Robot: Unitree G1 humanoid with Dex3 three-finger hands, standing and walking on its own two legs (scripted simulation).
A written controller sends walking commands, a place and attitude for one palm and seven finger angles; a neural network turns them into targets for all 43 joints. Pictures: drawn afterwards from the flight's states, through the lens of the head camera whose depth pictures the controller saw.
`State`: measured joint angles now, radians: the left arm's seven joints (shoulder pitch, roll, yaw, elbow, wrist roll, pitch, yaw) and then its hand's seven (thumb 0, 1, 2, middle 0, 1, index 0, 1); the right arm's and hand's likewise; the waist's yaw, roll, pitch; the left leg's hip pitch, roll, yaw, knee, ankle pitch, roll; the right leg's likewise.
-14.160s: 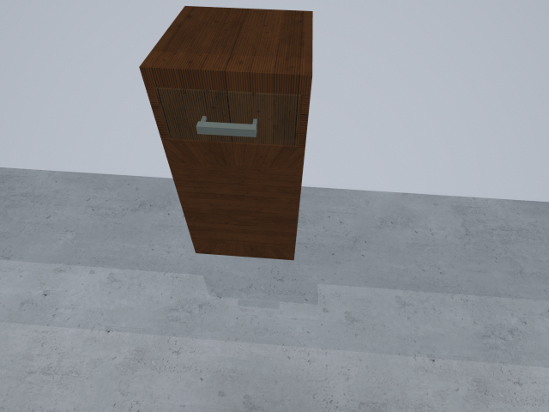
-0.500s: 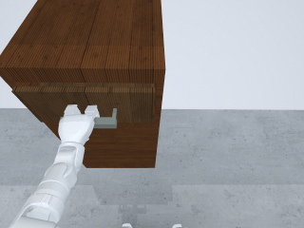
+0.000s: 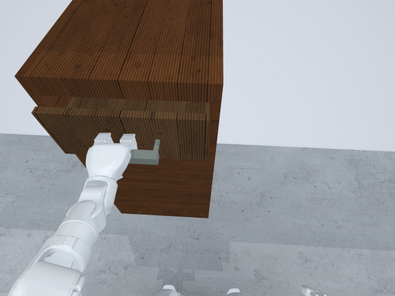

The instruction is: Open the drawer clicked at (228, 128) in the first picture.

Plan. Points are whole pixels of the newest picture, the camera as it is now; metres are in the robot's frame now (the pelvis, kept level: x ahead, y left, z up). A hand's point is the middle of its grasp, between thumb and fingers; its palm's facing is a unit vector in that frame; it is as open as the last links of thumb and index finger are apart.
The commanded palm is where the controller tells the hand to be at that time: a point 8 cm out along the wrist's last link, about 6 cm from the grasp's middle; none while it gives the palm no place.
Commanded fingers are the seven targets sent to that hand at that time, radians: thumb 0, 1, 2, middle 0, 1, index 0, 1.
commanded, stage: pull the drawer open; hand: left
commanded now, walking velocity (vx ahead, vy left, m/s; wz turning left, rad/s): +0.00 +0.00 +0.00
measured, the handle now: (125, 148) +0.44 +0.19 +0.00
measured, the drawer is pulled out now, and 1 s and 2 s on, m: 0.05 0.12 0.28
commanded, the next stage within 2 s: none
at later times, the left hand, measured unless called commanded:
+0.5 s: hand (117, 170) +0.39 +0.20 -0.03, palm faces -0.04 -0.03 -1.00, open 5.6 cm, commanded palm +0.35 +0.20 +0.03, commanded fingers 0.00 0.90 0.90 -0.40 -1.35 -0.40 -1.35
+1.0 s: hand (110, 198) +0.32 +0.20 -0.03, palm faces +0.02 -0.06 -1.00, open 5.6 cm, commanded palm +0.30 +0.20 +0.03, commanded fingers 0.00 0.90 0.90 -0.40 -1.35 -0.40 -1.35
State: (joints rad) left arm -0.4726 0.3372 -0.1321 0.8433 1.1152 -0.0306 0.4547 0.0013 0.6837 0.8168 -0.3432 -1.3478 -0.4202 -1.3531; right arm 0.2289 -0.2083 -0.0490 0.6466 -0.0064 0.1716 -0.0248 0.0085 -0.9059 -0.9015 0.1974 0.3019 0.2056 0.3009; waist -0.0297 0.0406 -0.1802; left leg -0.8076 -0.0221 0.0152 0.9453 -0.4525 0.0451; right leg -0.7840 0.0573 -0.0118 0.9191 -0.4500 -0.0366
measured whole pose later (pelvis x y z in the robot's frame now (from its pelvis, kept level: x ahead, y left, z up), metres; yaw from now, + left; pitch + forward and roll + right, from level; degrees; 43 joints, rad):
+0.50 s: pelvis -0.02 +0.00 +0.00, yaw -1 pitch +19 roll -1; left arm -0.53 0.38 -0.08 0.93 1.10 -0.06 0.48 0.01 0.69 0.82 -0.32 -1.35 -0.41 -1.35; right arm 0.31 -0.23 -0.07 0.69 0.00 0.14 -0.03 0.01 -0.91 -0.90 0.20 0.30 0.20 0.30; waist -0.07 0.04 -0.18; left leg -0.87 -0.01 0.03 0.95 -0.42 0.04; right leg -0.85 0.07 0.00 0.93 -0.41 -0.04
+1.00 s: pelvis +0.02 +0.01 +0.00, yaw +0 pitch +16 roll -1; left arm -0.06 0.30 -0.20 0.39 1.14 0.05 0.52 0.02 0.70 0.83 -0.28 -1.35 -0.42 -1.35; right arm 0.14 -0.24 -0.05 0.59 -0.01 0.15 0.00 0.01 -0.91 -0.90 0.20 0.30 0.20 0.30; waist 0.02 0.04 -0.17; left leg -0.74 -0.03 0.02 0.93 -0.48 0.06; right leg -0.71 0.05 -0.01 0.90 -0.48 -0.02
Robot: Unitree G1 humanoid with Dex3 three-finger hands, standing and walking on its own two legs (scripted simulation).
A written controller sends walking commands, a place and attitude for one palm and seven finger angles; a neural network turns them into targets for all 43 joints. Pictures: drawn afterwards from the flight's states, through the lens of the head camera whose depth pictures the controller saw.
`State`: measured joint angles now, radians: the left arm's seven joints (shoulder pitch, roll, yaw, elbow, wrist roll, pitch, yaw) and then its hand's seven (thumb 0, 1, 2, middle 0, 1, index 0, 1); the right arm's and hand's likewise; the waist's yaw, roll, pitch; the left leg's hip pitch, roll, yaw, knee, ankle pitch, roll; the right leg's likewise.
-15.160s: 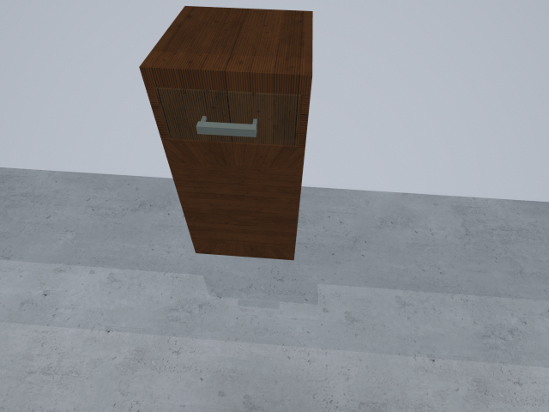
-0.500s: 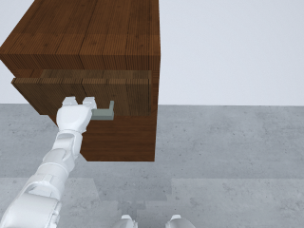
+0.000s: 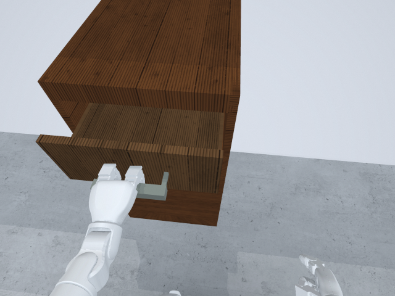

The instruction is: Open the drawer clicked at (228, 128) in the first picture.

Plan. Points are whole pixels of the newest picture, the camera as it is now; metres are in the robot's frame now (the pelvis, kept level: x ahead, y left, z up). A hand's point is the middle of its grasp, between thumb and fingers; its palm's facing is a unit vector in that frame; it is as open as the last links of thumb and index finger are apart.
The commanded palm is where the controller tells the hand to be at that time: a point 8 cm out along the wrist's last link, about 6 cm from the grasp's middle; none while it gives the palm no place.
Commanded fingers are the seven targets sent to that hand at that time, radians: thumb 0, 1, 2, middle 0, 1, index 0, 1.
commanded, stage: pull the drawer open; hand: left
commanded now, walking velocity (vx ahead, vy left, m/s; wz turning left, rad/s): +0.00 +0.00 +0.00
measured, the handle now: (132, 181) +0.35 +0.18 -0.01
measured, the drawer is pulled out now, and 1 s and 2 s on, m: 0.12 0.28 0.30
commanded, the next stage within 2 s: open the thumb to release the handle in 1.36 s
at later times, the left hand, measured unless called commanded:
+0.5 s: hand (117, 225) +0.26 +0.19 -0.03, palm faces -0.04 -0.11 -0.99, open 5.8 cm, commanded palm +0.20 +0.20 +0.03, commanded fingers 0.00 0.90 0.90 -0.40 -1.35 -0.40 -1.35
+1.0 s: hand (97, 292) +0.14 +0.20 -0.03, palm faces -0.07 -0.12 -0.99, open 5.9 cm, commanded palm +0.09 +0.20 +0.03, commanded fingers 0.00 0.90 0.90 -0.40 -1.35 -0.40 -1.35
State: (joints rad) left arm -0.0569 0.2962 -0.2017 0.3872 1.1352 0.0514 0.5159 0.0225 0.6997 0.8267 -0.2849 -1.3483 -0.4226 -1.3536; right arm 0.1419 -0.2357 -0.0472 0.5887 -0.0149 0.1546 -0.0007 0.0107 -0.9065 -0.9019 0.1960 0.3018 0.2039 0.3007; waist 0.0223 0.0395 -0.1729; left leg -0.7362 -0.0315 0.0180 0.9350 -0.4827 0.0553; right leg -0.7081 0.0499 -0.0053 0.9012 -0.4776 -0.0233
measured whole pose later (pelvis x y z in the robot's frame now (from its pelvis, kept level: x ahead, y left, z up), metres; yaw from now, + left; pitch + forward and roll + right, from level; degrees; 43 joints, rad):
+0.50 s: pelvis -0.01 -0.02 +0.00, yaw -3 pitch +15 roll +0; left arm 0.23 0.34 -0.05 0.20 1.06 -0.01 0.47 0.05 0.70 0.74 -0.27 -1.35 -0.42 -1.35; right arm 0.23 -0.25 -0.04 0.56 -0.02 0.14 0.02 0.01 -0.91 -0.90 0.20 0.30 0.20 0.30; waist -0.03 0.03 -0.17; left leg -0.69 0.00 0.07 0.90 -0.47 0.03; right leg -0.70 0.08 0.05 0.91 -0.46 -0.05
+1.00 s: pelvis -0.01 -0.02 -0.02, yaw -1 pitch +14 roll +1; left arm 0.64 0.34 -0.05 -0.10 1.08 -0.11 0.49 0.06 0.67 0.74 -0.29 -1.35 -0.42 -1.35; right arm 0.12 -0.20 0.01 0.45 -0.05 0.10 0.08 0.01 -0.91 -0.90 0.20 0.30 0.20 0.30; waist 0.06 0.03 -0.19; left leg -0.77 -0.02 0.05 1.04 -0.53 0.03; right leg -0.77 0.07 0.02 1.06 -0.53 -0.06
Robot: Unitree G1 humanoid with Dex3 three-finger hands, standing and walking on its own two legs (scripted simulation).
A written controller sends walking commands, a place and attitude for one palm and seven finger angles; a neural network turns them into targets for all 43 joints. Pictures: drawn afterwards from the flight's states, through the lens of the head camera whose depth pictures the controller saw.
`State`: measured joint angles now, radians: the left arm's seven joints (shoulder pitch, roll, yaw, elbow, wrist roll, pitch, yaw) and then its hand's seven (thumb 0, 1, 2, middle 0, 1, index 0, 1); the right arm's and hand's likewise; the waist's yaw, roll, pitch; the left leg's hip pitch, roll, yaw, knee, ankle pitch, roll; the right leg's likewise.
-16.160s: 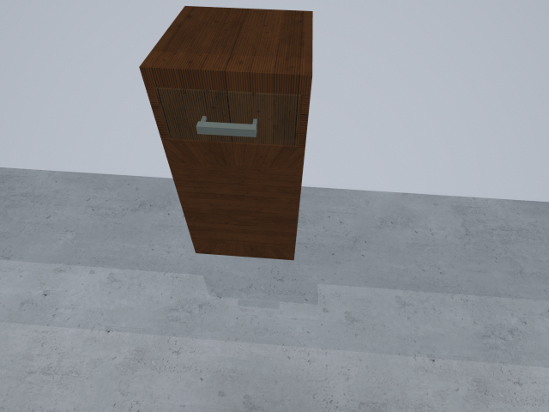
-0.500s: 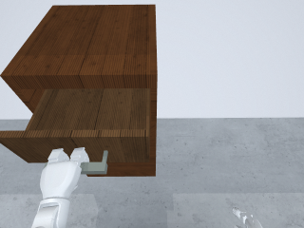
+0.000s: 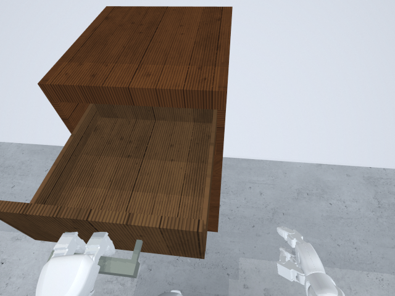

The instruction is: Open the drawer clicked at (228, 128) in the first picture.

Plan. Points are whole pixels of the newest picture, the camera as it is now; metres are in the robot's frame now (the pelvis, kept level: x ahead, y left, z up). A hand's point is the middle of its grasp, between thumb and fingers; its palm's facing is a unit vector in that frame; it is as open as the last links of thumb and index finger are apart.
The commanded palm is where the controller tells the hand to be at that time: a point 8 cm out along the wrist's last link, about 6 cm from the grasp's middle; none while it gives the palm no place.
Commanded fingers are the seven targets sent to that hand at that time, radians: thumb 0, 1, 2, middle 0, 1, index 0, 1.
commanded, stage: pull the drawer open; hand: left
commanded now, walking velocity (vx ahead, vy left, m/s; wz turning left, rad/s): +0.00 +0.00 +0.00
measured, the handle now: (98, 252) +0.20 +0.21 +0.01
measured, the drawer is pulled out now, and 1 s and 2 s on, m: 0.28 0.30 0.30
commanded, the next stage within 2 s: open the thumb to release the handle in 0.36 s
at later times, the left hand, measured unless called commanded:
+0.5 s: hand out of the picture +0.12 +0.23 +0.00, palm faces -0.09 -0.09 -0.99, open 5.9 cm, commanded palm +0.11 +0.23 +0.04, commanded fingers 0.00 0.69 0.81 -0.38 -1.33 -0.38 -1.33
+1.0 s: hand (77, 295) +0.13 +0.23 +0.00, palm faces -0.04 -0.10 -0.99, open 12.6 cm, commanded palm +0.11 +0.23 +0.04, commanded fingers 0.00 -0.50 0.30 -0.30 -1.20 -0.30 -1.20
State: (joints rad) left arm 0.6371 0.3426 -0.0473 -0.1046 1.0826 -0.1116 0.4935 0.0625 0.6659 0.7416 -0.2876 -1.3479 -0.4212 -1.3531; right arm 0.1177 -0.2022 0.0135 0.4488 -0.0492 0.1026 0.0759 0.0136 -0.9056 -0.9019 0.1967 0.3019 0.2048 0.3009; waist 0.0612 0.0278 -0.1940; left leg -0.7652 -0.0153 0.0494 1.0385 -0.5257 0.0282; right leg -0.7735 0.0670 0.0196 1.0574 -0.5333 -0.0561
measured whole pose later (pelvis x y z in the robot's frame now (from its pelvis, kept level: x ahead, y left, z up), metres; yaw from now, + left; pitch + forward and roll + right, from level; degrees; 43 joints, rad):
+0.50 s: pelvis -0.01 -0.01 -0.01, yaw +0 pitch +17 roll +1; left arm 0.75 0.39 0.03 -0.17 1.07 -0.22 0.52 0.04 0.66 0.75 -0.28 -1.35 -0.41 -1.35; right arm 0.17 -0.23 -0.03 0.48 -0.07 0.12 0.06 0.02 -0.91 -0.90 0.20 0.30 0.20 0.30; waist 0.05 0.04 -0.21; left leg -0.87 -0.01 0.05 1.10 -0.54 0.02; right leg -0.88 0.07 0.01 1.13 -0.55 -0.06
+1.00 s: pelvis -0.02 -0.01 +0.00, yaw +2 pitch +15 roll +1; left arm 0.62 0.38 0.02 -0.06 1.05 -0.19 0.51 0.00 -0.30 0.38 -0.32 -1.23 -0.34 -1.22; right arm 0.16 -0.23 -0.03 0.50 -0.06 0.11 0.03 0.01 -0.91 -0.90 0.20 0.30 0.20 0.30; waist 0.06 0.04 -0.19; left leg -0.81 -0.01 0.01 1.06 -0.50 0.01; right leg -0.81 0.07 -0.02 1.07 -0.51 -0.08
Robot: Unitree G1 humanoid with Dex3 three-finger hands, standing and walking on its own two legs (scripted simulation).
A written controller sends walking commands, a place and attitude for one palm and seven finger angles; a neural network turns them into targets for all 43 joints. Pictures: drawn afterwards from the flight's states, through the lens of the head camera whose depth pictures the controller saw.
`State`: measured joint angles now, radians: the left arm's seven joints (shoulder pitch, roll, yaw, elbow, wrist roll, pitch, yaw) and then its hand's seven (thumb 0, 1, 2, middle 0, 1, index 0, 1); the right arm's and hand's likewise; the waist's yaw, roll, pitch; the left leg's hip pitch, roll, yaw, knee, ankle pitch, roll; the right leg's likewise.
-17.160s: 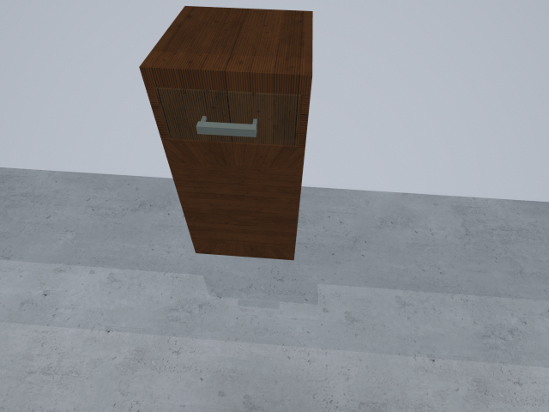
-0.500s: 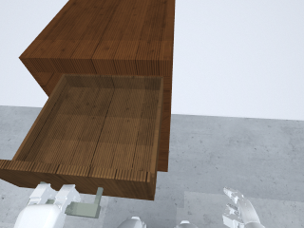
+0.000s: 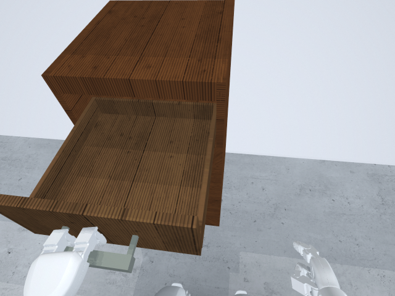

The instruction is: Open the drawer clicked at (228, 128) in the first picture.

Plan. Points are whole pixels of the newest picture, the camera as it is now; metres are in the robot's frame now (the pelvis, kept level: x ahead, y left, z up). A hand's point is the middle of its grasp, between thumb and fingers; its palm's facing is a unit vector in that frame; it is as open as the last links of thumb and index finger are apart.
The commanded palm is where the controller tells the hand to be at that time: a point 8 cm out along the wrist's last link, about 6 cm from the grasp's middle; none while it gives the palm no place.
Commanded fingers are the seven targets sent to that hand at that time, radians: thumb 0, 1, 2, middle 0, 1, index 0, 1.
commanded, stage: lift the hand off the handle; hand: left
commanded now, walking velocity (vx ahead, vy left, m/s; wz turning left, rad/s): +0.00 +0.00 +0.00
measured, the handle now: (94, 246) +0.20 +0.22 +0.01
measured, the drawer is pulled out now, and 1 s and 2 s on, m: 0.30 0.30 0.30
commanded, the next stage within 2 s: draw the hand back to the body in 1.66 s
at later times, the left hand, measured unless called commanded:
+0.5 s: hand (78, 274) +0.16 +0.24 +0.00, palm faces -0.03 -0.10 -0.99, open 13.6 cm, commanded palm +0.15 +0.24 +0.07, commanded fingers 0.00 -0.50 0.30 -0.30 -1.20 -0.30 -1.20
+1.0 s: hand (56, 263) +0.16 +0.25 +0.07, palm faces +0.00 -0.13 -0.99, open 13.3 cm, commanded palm +0.14 +0.24 +0.14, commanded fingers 0.00 -0.50 0.30 -0.30 -1.20 -0.30 -1.20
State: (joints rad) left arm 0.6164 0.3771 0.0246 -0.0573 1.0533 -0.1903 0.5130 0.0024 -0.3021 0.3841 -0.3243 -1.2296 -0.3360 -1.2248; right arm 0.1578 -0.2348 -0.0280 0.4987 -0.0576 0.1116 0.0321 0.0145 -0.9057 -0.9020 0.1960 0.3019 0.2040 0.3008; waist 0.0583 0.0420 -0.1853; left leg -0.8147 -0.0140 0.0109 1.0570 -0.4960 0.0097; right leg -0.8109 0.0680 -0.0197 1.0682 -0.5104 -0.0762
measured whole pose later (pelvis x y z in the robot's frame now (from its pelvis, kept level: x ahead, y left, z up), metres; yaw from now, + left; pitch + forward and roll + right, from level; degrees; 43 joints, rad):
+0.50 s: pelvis -0.01 +0.01 +0.00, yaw +0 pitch +14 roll +0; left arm 0.55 0.38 -0.03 -0.04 1.06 -0.15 0.51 0.00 -0.48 0.30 -0.34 -1.21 -0.35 -1.24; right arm 0.16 -0.22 -0.01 0.52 -0.05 0.12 0.02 0.02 -0.91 -0.90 0.20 0.30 0.20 0.30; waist 0.07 0.05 -0.17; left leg -0.81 -0.02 0.01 1.05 -0.49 0.02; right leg -0.79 0.06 -0.02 1.05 -0.50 -0.06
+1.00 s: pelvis +0.01 +0.02 +0.03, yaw -1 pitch +8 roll +0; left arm 0.66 0.42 -0.01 -0.26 0.97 -0.11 0.37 0.00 -0.48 0.30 -0.32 -1.20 -0.41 -1.22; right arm 0.19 -0.24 -0.01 0.48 -0.03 0.10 0.04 0.02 -0.91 -0.90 0.20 0.30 0.20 0.30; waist 0.08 0.07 -0.15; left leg -0.59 -0.02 0.03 0.89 -0.44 0.04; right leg -0.58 0.06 0.01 0.89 -0.45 -0.04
